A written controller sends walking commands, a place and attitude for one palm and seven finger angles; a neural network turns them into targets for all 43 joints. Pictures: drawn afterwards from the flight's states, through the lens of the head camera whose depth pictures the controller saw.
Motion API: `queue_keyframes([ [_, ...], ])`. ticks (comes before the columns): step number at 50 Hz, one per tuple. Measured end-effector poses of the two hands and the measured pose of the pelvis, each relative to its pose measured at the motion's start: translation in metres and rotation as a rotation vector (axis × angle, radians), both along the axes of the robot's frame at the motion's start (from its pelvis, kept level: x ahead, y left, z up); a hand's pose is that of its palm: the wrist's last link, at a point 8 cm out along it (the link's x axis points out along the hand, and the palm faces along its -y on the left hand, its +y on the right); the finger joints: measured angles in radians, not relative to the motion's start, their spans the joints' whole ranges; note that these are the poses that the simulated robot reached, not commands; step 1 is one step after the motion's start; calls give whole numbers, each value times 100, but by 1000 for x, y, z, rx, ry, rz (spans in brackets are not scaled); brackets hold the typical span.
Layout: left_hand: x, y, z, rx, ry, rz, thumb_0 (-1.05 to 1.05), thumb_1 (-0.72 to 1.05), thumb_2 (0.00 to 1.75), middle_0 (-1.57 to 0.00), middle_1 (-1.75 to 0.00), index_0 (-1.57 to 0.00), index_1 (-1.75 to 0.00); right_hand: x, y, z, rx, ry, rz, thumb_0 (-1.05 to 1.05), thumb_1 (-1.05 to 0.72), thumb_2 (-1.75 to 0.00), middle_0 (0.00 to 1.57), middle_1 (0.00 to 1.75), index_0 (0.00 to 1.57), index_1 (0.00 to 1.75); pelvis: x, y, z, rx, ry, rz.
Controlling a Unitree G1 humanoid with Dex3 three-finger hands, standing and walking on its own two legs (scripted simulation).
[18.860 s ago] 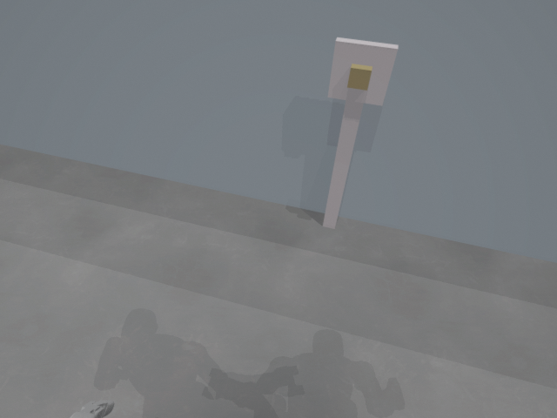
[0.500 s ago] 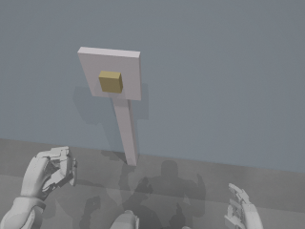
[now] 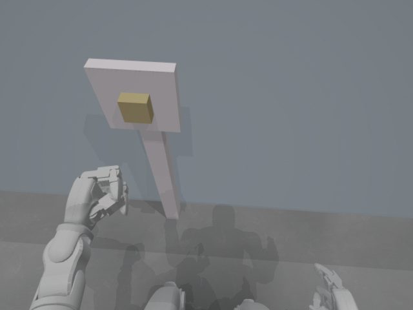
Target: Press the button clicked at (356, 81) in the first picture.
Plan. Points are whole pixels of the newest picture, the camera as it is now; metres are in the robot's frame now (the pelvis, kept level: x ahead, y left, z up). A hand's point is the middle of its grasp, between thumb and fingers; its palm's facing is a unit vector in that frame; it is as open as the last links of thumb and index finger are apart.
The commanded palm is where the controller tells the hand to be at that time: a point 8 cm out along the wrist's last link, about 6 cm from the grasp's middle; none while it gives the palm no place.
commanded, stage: aim a knuckle at the button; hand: left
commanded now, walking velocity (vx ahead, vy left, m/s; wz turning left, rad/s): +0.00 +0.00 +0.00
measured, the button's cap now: (137, 107) +0.52 +0.17 +0.07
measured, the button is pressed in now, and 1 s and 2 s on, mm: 0 0 4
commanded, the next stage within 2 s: press the button with the knuckle in 1.28 s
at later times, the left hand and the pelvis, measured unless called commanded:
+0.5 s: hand (143, 160) +0.40 +0.15 +0.04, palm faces -0.06 -1.00 -0.02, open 3.2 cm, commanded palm +0.39 +0.20 +0.04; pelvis +0.00 -0.01 -0.01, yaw -1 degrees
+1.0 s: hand (147, 154) +0.41 +0.14 +0.04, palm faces -0.04 -1.00 -0.03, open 3.2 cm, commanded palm +0.39 +0.19 +0.04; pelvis +0.00 +0.00 -0.01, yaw -1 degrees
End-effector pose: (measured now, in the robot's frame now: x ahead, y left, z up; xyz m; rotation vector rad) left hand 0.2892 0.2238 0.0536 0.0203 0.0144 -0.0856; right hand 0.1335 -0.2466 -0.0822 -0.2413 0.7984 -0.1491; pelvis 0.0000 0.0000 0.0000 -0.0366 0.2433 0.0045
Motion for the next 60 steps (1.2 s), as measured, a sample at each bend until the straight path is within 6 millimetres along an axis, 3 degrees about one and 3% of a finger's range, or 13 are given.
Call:
queue_keyframes([
  [4, 14, -10, -1, -1, -21, -5, 2, 90, 90, -130, -150, -130, -150, 0, 1, -4, 4, 19, -1, 1, -90, -90, 21, 30, 20, 29, 0, 0, -2, 3, 6, -2],
  [16, 57, -12, -1, 6, -20, 21, 2, 91, 90, -130, -150, -130, -150, -14, -3, -16, 20, 101, -24, 1, -90, -90, 21, 30, 20, 29, 0, -3, -4, 4, 28, -9],
  [24, 90, -20, -16, -5, 16, 21, 2, 90, 90, -130, -150, -130, -150, -37, -12, -26, -3, 188, -52, 1, -90, -90, 21, 30, 20, 29, -4, -6, -11, 1, 53, -8],
  [33, 120, -33, -8, -4, -23, 25, 2, 90, 90, -130, -150, -130, -150, -70, -16, -37, 10, 291, -102, 1, -90, -90, 21, 30, 20, 29, -3, -5, -15, 5, 79, -21],
  [37, 121, -30, -14, 6, 18, 36, 2, 90, 90, -130, -149, -130, -150, -80, -15, -37, 27, 318, -125, 1, -90, -90, 21, 30, 20, 29, -2, -5, -13, 9, 82, -30],
  [42, 108, -26, -16, 8, 4, 47, 2, 91, 90, -130, -149, -130, -150, -84, -13, -36, 40, 335, -130, 1, -90, -90, 21, 30, 20, 29, -1, -5, -10, 11, 76, -34],
  [60, 111, -30, -14, -2, -16, 42, 2, 90, 90, -130, -150, -130, -150, -55, -13, -32, 18, 266, -93, 1, -90, -90, 21, 30, 20, 29, -4, -4, -12, 5, 75, -23],
])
